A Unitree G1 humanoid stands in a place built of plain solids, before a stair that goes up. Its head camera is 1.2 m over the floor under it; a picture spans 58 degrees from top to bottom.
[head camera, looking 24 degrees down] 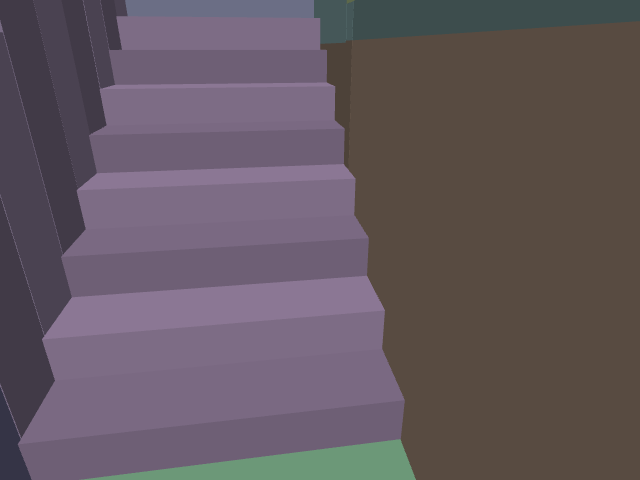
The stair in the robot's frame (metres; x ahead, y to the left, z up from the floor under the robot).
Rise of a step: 0.17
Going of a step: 0.26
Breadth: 1.14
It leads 8 degrees to the left of straight ahead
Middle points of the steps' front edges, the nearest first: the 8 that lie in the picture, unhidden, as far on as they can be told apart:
0.97 0.29 0.17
1.23 0.33 0.34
1.48 0.37 0.51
1.74 0.41 0.68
2.00 0.45 0.85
2.26 0.49 1.02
2.51 0.52 1.19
2.77 0.56 1.36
